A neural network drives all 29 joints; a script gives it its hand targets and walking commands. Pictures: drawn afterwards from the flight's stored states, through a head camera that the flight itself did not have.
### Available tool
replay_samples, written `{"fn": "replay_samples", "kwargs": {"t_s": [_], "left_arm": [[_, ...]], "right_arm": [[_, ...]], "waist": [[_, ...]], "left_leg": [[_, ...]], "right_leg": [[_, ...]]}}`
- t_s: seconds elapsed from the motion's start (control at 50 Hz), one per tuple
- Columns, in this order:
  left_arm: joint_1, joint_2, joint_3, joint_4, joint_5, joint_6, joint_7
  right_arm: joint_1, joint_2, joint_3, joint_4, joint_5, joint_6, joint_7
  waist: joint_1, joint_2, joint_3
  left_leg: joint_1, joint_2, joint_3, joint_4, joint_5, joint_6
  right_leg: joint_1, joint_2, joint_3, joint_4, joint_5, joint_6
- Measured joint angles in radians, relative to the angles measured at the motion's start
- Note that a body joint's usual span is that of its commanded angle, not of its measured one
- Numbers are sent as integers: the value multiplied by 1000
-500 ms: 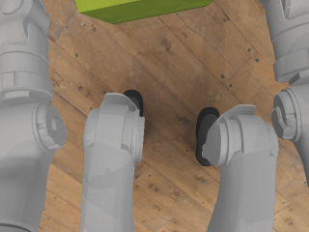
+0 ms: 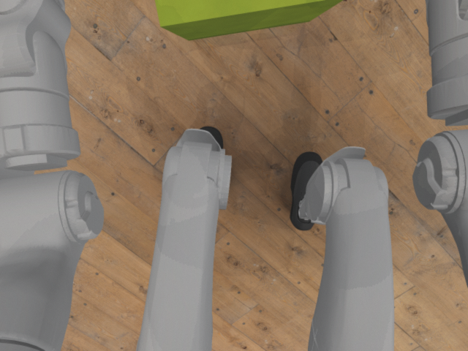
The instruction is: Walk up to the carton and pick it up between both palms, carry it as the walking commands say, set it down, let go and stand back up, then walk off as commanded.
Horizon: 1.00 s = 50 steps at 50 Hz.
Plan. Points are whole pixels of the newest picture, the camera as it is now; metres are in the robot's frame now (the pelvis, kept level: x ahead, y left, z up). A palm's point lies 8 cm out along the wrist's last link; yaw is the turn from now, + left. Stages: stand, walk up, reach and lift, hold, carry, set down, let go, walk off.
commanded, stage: set down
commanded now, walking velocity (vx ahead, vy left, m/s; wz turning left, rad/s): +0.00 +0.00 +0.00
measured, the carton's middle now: out of the picture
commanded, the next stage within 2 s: let go in 0.76 s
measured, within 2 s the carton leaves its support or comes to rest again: neither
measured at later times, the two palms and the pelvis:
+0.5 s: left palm out of the picture +0.49 +0.31 +0.00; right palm out of the picture +0.60 -0.10 +0.01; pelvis +0.01 -0.01 +0.13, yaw +1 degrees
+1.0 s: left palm out of the picture +0.49 +0.29 +0.10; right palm out of the picture +0.57 -0.11 +0.11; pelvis +0.07 +0.01 +0.21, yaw +0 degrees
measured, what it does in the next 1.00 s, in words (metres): rises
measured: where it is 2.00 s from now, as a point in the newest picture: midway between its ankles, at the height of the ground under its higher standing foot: (254, 192)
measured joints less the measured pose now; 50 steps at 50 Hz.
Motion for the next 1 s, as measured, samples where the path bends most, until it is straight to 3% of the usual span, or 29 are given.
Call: {"fn": "replay_samples", "kwargs": {"t_s": [0.08, 0.16, 0.32, 0.44, 0.6, 0.68, 0.82, 1.0], "left_arm": [[21, 8, -4, -71, -16, 81, 15], [14, 15, -8, -84, -8, 122, 18], [32, 1, 35, 18, 33, 73, -18], [76, 7, 32, -27, 24, 41, -48], [71, 19, 13, -84, 8, 106, -46], [66, -13, 22, -18, 55, 93, -49], [193, -98, 100, 150, 185, -23, -92], [395, -139, 98, 179, 311, -113, -188]], "right_arm": [[29, -14, 16, -86, 19, 76, 2], [24, -28, 17, -92, 22, 115, 14], [11, -6, -6, 17, -9, 69, 51], [49, 19, -28, -23, -42, 47, 46], [76, 9, -9, -80, -13, 117, 47], [73, 13, -31, -9, -38, 93, 68], [195, 104, -104, 157, -149, -18, 88], [434, 264, -192, 101, -284, -93, 33]], "waist": [[-11, -5, -2], [-10, -23, -5], [10, -33, -75], [9, -27, -33], [-4, -34, -4], [2, -36, -43], [-7, -49, -360], [-33, -34, -554]], "left_leg": [[62, 3, 4, -62, 12, 4], [150, 7, 6, -144, 24, 2], [266, 13, 2, -310, 58, -6], [381, 9, 2, -432, 98, -6], [515, 16, 4, -597, 157, 2], [576, 20, 15, -681, 181, 7], [506, 25, 17, -789, 210, 13], [553, 26, 31, -912, 223, 27]], "right_leg": [[58, -2, 3, -62, 16, -1], [140, -2, 5, -142, 33, -10], [247, -6, 1, -305, 74, -24], [358, -16, 1, -421, 111, -26], [491, -16, 4, -594, 180, -25], [548, -17, 16, -678, 208, -22], [482, -17, 18, -799, 245, -15], [531, -24, 32, -936, 270, -5]]}}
